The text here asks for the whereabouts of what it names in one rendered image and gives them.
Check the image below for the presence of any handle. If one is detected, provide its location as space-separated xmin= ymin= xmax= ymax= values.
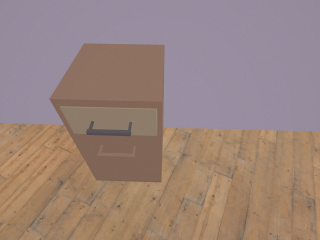
xmin=97 ymin=152 xmax=136 ymax=159
xmin=86 ymin=121 xmax=132 ymax=136

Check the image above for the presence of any cabinet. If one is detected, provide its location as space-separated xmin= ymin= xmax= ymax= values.
xmin=50 ymin=43 xmax=165 ymax=183

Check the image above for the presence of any drawer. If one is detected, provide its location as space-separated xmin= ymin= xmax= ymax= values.
xmin=60 ymin=106 xmax=158 ymax=136

